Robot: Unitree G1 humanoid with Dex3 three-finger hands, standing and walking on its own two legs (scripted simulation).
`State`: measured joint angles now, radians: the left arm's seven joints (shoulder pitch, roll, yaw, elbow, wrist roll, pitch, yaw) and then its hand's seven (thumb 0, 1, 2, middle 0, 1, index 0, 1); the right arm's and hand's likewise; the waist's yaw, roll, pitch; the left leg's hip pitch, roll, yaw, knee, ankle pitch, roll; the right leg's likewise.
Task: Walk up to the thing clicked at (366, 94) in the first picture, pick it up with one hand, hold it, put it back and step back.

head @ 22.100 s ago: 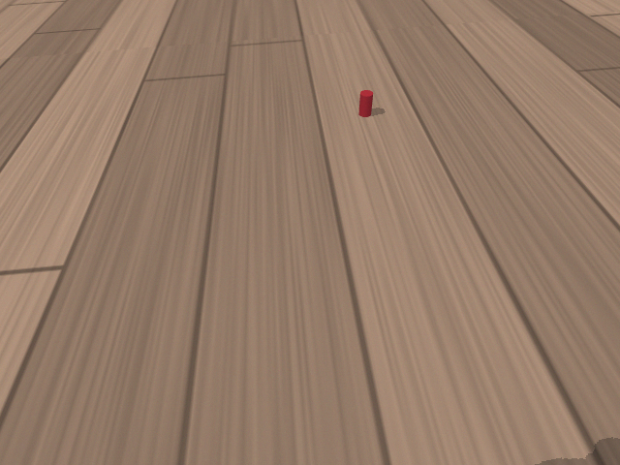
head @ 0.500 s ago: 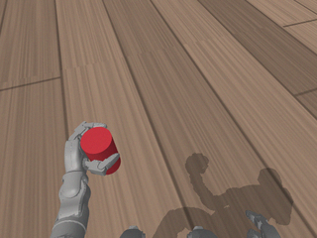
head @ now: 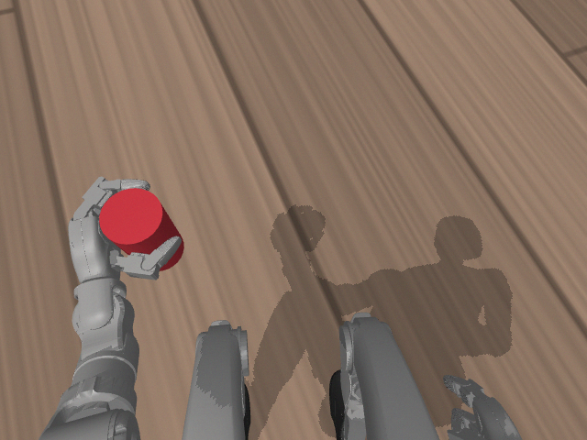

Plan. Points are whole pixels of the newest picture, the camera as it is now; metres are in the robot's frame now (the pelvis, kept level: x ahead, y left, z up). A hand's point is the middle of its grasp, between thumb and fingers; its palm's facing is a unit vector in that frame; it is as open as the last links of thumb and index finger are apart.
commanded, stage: crouch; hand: left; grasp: from the side
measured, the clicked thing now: (147, 233) +0.40 +0.21 -0.06
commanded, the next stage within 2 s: lower in 1.08 s
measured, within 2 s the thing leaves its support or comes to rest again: neither
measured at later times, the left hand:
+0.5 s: hand (164, 255) +0.42 +0.24 -0.23, palm faces +0.24 -0.97 -0.03, open 10.2 cm
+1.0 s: hand (170, 263) +0.43 +0.24 -0.31, palm faces +0.21 -0.98 -0.02, open 10.1 cm
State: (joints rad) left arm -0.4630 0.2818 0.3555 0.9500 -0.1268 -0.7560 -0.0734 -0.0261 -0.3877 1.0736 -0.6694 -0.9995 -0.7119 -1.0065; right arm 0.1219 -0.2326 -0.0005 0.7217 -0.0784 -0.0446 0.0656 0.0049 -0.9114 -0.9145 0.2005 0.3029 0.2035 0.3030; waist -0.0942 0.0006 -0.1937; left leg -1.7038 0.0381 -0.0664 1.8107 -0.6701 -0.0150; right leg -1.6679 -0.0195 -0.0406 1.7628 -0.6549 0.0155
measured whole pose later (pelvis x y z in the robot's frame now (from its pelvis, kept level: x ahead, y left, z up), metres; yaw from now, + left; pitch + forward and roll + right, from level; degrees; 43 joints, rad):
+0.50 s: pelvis -0.04 +0.00 -0.16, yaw -2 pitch +31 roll -5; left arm -0.67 0.47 0.54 1.16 -0.09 -0.78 -0.14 -0.03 -0.39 1.08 -0.68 -0.99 -0.72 -1.00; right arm 0.09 -0.27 0.08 0.75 -0.13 -0.01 0.08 0.00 -0.93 -0.92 0.20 0.30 0.20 0.30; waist -0.18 -0.04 -0.06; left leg -2.18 0.02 -0.12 2.32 -0.68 -0.03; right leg -2.14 -0.01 -0.06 2.26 -0.66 0.02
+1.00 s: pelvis -0.04 +0.01 -0.21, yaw -6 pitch +25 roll -10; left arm -0.66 0.59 0.58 1.18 -0.08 -0.81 -0.16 -0.03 -0.39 1.08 -0.68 -0.99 -0.72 -0.99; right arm 0.03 -0.31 0.19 0.72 -0.20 0.02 0.11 0.00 -0.92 -0.91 0.20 0.30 0.21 0.30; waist -0.21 -0.09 0.06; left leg -2.28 0.01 -0.20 2.51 -0.69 -0.02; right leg -2.19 0.00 -0.11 2.38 -0.65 0.04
